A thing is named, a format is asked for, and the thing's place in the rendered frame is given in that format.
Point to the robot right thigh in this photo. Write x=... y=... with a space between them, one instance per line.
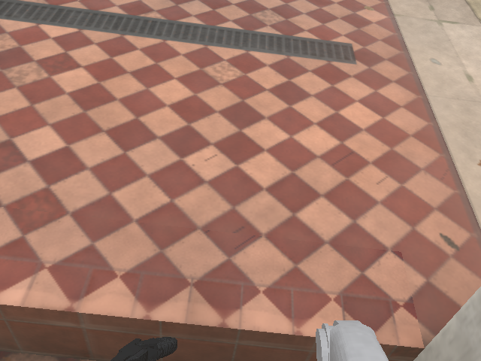
x=348 y=340

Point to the left robot hand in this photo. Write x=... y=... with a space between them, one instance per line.
x=148 y=350

